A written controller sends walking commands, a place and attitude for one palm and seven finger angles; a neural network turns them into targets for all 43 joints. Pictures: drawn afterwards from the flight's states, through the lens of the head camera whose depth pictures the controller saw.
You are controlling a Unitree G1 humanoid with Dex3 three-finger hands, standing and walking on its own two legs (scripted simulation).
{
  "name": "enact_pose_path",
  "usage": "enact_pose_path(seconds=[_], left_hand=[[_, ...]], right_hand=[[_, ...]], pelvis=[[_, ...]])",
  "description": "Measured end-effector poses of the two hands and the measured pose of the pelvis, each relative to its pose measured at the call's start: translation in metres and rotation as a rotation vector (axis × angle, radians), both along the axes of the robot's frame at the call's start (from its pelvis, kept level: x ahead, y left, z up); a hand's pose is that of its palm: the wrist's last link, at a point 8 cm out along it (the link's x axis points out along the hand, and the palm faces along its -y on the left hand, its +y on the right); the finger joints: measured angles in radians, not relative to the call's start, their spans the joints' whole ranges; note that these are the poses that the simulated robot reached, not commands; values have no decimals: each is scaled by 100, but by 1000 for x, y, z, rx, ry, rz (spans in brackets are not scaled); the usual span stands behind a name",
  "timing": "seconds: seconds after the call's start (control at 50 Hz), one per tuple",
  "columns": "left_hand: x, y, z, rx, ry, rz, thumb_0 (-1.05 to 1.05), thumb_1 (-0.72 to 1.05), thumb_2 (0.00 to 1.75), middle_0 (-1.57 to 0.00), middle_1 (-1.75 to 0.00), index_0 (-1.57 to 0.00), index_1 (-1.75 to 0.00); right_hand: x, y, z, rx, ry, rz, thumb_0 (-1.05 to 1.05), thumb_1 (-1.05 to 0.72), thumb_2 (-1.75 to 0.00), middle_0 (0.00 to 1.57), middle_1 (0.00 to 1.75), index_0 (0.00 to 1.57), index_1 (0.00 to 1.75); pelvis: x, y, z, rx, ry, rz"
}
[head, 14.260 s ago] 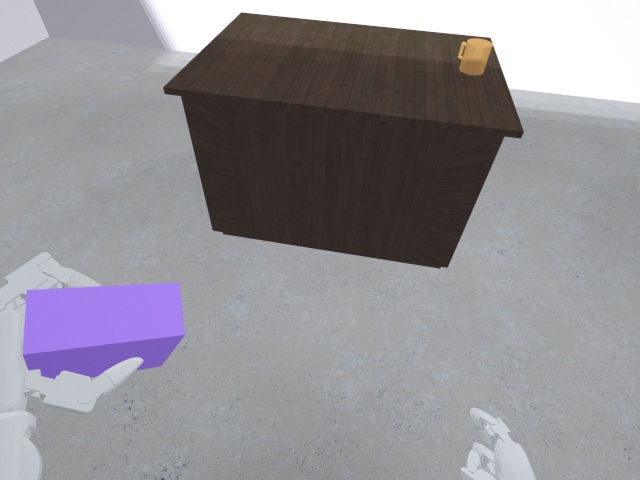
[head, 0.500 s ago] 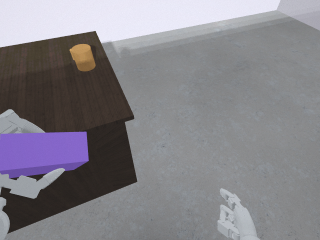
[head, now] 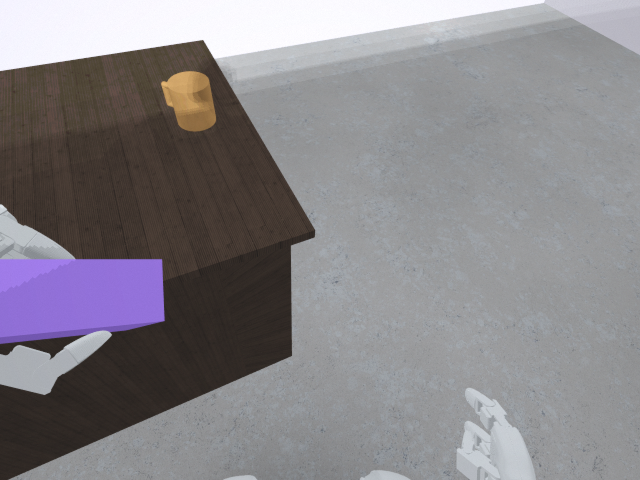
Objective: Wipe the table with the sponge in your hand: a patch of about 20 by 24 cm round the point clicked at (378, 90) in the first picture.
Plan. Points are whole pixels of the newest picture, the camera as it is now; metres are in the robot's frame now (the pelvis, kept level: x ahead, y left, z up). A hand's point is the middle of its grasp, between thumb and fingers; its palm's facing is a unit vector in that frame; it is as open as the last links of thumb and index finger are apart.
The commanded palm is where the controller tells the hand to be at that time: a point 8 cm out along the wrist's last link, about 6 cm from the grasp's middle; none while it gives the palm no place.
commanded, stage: shuffle to correct the standing spot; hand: left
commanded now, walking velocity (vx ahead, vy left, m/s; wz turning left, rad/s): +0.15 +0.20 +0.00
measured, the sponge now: (94, 301) +0.24 +0.21 +0.16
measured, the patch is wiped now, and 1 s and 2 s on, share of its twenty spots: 0.00 0.00 0.00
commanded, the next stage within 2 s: come to a stop and stand still in 1.06 s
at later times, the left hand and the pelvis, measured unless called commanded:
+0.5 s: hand out of the picture +0.25 +0.34 +0.18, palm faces +0.36 -0.84 -0.41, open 9.5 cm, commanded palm +0.19 +0.39 +0.19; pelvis +0.02 +0.11 -0.01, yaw +0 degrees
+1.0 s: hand out of the picture +0.28 +0.43 +0.17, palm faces +0.41 -0.84 -0.35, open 9.5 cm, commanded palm +0.22 +0.47 +0.19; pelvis +0.06 +0.19 +0.00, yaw +1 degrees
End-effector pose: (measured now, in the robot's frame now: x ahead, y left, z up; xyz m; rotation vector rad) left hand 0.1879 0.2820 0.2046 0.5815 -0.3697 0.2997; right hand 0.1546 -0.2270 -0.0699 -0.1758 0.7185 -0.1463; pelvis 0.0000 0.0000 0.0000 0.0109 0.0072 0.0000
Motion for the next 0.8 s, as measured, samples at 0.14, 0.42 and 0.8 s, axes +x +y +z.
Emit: enact_pose_path(seconds=[0.14,0.42,0.8], left_hand=[[-11,10,7,10,33,60,-1,-45,101,-80,-135,-81,-134],[15,73,-26,-162,59,42,0,-45,101,-80,-135,-81,-134],[19,143,-9,-97,62,100,0,-45,101,-80,-134,-81,-134]], right_hand=[[6,36,-28,86,35,68,1,-90,-90,20,30,20,30],[23,55,4,-101,65,38,1,-90,-90,20,30,20,30],[33,158,-22,61,81,75,1,-90,-90,21,30,20,30]], pelvis=[[10,19,-3,-1,2,9],[24,83,5,15,-19,8],[46,144,4,7,-1,2]])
